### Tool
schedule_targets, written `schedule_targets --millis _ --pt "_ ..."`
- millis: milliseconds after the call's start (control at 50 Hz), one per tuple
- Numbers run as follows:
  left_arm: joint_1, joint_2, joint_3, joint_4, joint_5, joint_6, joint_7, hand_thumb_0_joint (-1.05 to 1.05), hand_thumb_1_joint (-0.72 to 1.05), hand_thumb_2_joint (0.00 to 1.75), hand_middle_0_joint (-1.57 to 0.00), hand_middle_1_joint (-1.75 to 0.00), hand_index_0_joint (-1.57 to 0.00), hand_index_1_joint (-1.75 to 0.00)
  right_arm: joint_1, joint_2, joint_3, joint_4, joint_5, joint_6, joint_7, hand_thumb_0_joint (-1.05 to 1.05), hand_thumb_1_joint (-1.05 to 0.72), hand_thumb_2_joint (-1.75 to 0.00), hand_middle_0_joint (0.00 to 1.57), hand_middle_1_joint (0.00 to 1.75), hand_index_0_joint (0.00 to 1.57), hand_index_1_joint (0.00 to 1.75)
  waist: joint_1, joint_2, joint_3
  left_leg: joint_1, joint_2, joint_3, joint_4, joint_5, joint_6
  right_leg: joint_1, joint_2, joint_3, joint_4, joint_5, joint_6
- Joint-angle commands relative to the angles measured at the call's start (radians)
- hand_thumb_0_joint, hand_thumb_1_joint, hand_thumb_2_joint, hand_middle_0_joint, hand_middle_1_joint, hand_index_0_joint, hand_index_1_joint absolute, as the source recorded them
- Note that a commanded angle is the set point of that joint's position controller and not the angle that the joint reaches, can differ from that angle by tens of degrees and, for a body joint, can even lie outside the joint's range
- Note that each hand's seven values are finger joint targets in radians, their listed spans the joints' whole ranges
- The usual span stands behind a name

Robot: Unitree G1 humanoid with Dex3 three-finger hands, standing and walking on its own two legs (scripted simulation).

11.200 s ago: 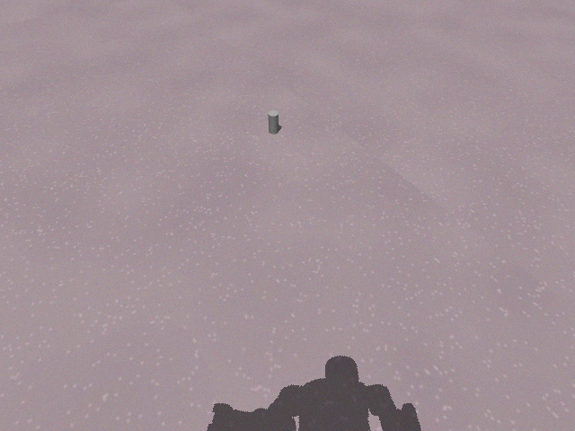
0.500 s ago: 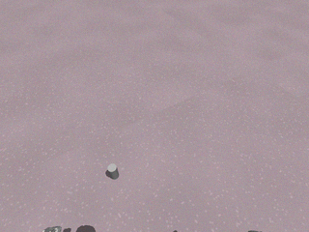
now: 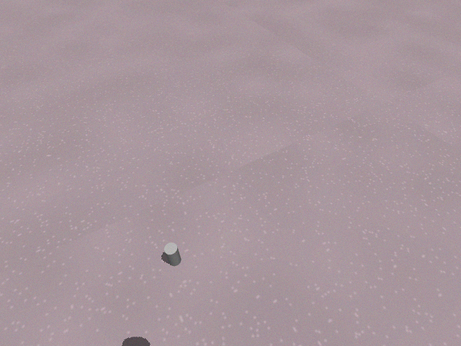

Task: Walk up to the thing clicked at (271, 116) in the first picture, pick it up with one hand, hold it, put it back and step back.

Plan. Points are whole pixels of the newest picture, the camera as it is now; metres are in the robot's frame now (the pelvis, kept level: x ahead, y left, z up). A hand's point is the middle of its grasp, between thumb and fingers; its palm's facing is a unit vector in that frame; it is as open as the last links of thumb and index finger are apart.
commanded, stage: stand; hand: left
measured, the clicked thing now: (172, 254) +0.61 +0.26 -0.72
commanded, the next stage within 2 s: walk up in 1.94 s
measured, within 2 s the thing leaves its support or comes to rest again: neither
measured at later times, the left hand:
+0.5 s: hand out of the picture +0.08 +0.25 -0.16, palm faces -0.02 -0.94 -0.34, open 7.4 cm
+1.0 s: hand out of the picture +0.09 +0.25 -0.15, palm faces -0.01 -0.94 -0.35, open 7.4 cm
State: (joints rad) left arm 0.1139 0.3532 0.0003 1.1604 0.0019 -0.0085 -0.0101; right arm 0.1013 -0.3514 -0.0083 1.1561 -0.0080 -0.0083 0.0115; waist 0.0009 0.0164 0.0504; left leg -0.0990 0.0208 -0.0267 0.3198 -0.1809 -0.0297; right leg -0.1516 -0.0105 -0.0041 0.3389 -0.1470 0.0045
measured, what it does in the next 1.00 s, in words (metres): stands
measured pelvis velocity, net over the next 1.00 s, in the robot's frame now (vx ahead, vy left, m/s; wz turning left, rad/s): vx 0.02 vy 0.00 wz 0.00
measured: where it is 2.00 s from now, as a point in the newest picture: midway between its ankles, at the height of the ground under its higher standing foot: outside the picture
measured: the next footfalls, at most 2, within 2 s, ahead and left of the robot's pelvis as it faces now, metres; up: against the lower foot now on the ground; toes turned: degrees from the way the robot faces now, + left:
none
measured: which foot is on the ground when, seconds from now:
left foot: down 0.00-1.00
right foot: down 0.00-1.00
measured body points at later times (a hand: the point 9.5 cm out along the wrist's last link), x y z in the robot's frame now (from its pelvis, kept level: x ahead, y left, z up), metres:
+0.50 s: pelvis +0.01 +0.00 +0.00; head +0.02 -0.01 +0.45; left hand +0.08 +0.30 -0.13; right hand +0.07 -0.30 -0.14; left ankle +0.00 +0.14 -0.75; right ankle +0.03 -0.12 -0.75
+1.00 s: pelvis +0.02 +0.00 +0.00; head +0.03 -0.01 +0.45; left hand +0.09 +0.30 -0.13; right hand +0.09 -0.30 -0.14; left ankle +0.00 +0.14 -0.75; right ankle +0.03 -0.12 -0.75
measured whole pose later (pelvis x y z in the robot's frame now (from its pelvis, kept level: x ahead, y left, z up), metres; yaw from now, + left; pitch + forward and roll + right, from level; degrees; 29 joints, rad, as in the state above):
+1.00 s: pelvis +0.02 +0.00 +0.00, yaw +0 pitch -2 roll +0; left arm 0.10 0.35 0.00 1.14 0.00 -0.01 -0.01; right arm 0.11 -0.35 0.00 1.13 -0.01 -0.01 0.00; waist 0.00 0.01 0.04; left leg -0.08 0.03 -0.03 0.31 -0.20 -0.03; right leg -0.14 -0.01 -0.01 0.33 -0.17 0.00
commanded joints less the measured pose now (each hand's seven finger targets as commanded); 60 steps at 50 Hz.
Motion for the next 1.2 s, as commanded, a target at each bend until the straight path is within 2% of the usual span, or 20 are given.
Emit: schedule_targets --millis 0,80,120,160,220,280,380,480,620,720,840,900,1060,1180 --pt "-0.048 0.22 0.033 -0.06 0.004 -0.028 0.016 0.0 0.9 0.9 -0.2 -0.3 -0.2 -0.3 -0.044 -0.204 -0.032 -0.058 -0.001 -0.02 -0.011 0.0 -0.9 -0.9 0.2 0.3 0.2 0.3 0.001 -0.035 -0.052 -0.025 0.096 -0.072 -0.059 0.011 0.045 0.009 -0.112 0.108 -0.076 -0.023 -0.022" --pt "-0.053 0.222 0.036 -0.064 0.001 -0.031 0.017 0.0 0.9 0.9 -0.2 -0.3 -0.2 -0.3 -0.026 -0.207 -0.03 -0.06 -0.001 -0.019 -0.011 0.0 -0.9 -0.9 0.2 0.3 0.2 0.3 -0.003 -0.03 -0.061 -0.04 0.092 -0.068 -0.053 0.035 0.045 0.032 -0.116 0.112 -0.07 0.036 -0.023" --pt "-0.046 0.227 0.036 -0.065 0.003 -0.03 0.016 0.0 0.9 0.9 -0.2 -0.3 -0.2 -0.3 -0.025 -0.206 -0.03 -0.061 -0.001 -0.018 -0.011 0.0 -0.9 -0.9 0.2 0.3 0.2 0.3 -0.001 -0.034 -0.051 -0.036 0.094 -0.071 -0.053 0.02 0.045 0.018 -0.114 0.112 -0.079 -0.017 -0.024" --pt "-0.051 0.222 0.037 -0.068 0.004 -0.029 0.016 0.0 0.9 0.9 -0.2 -0.3 -0.2 -0.3 -0.026 -0.206 -0.03 -0.065 -0.001 -0.019 -0.012 0.0 -0.9 -0.9 0.2 0.3 0.2 0.3 0.0 -0.028 -0.045 -0.039 0.096 -0.073 -0.054 0.032 0.044 0.015 -0.112 0.107 -0.072 -0.004 -0.024" --pt "-0.05 0.225 0.039 -0.069 0.003 -0.024 0.014 0.0 0.9 0.9 -0.2 -0.3 -0.2 -0.3 -0.02 -0.207 -0.029 -0.066 -0.002 -0.017 -0.012 0.0 -0.9 -0.9 0.2 0.3 0.2 0.3 0.002 -0.02 -0.036 -0.059 0.092 -0.074 -0.06 -0.022 0.043 0.006 -0.109 0.111 -0.082 -0.077 -0.026" --pt "-0.052 0.221 0.039 -0.073 0.004 -0.027 0.014 0.0 0.9 0.9 -0.2 -0.3 -0.2 -0.3 -0.016 -0.208 -0.028 -0.07 -0.001 -0.019 -0.011 0.0 -0.9 -0.9 0.2 0.3 0.2 0.3 0.002 -0.026 -0.042 -0.053 0.095 -0.073 -0.051 0.016 0.044 0.019 -0.112 0.114 -0.077 -0.036 -0.025" --pt "-0.057 0.223 0.04 -0.076 0.002 -0.03 0.013 0.0 0.9 0.9 -0.2 -0.3 -0.2 -0.3 -0.01 -0.206 -0.024 -0.071 -0.001 -0.024 -0.015 0.0 -0.9 -0.9 0.2 0.3 0.2 0.3 -0.001 -0.02 -0.077 -0.036 0.104 -0.072 -0.044 0.102 0.042 0.058 -0.115 0.105 -0.051 0.098 -0.028" --pt "-0.05 0.214 0.038 -0.072 0.0 -0.027 0.013 0.0 0.9 0.9 -0.2 -0.3 -0.2 -0.3 -0.013 -0.215 -0.023 -0.07 0.002 -0.023 -0.017 0.0 -0.9 -0.9 0.2 0.3 0.2 0.3 0.001 -0.01 -0.081 -0.023 0.105 -0.071 -0.044 0.1 0.041 0.061 -0.114 0.098 -0.049 0.11 -0.025" --pt "-0.056 0.214 0.04 -0.074 0.002 -0.025 0.015 0.0 0.9 0.9 -0.2 -0.3 -0.2 -0.3 -0.019 -0.215 -0.022 -0.074 0.001 -0.025 -0.021 0.0 -0.9 -0.9 0.2 0.3 0.2 0.3 -0.001 -0.019 -0.096 0.003 0.114 -0.066 -0.042 0.178 0.037 0.073 -0.116 0.088 -0.035 0.186 -0.026" --pt "-0.056 0.216 0.039 -0.074 0.001 -0.025 0.017 0.0 0.9 0.9 -0.2 -0.3 -0.2 -0.3 -0.022 -0.214 -0.023 -0.072 0.0 -0.021 -0.021 0.0 -0.9 -0.9 0.2 0.3 0.2 0.3 -0.002 -0.021 -0.069 -0.002 0.109 -0.065 -0.047 0.134 0.036 0.047 -0.113 0.092 -0.055 0.137 -0.022" --pt "-0.055 0.215 0.039 -0.073 0.003 -0.027 0.017 0.0 0.9 0.9 -0.2 -0.3 -0.2 -0.3 -0.027 -0.213 -0.024 -0.079 0.001 -0.02 -0.02 0.0 -0.9 -0.9 0.2 0.3 0.2 0.3 -0.001 -0.023 -0.079 -0.008 0.112 -0.065 -0.05 0.143 0.04 0.071 -0.118 0.092 -0.05 0.157 -0.023" --pt "-0.058 0.219 0.042 -0.073 0.004 -0.024 0.017 0.0 0.9 0.9 -0.2 -0.3 -0.2 -0.3 -0.024 -0.209 -0.023 -0.079 0.0 -0.02 -0.02 0.0 -0.9 -0.9 0.2 0.3 0.2 0.3 -0.002 -0.017 -0.064 -0.015 0.105 -0.064 -0.063 0.073 0.041 0.042 -0.113 0.094 -0.061 0.076 -0.021" --pt "-0.059 0.219 0.044 -0.078 0.004 -0.028 0.017 0.0 0.9 0.9 -0.2 -0.3 -0.2 -0.3 -0.012 -0.211 -0.026 -0.079 0.0 -0.023 -0.019 0.0 -0.9 -0.9 0.2 0.3 0.2 0.3 -0.004 -0.019 -0.097 0.004 0.11 -0.061 -0.052 0.128 0.042 0.072 -0.119 0.094 -0.046 0.149 -0.025" --pt "-0.047 0.216 0.042 -0.074 0.002 -0.024 0.016 0.0 0.9 0.9 -0.2 -0.3 -0.2 -0.3 -0.022 -0.215 -0.027 -0.079 0.001 -0.021 -0.02 0.0 -0.9 -0.9 0.2 0.3 0.2 0.3 0.001 -0.011 -0.084 0.005 0.107 -0.062 -0.056 0.122 0.04 0.059 -0.113 0.092 -0.051 0.13 -0.03"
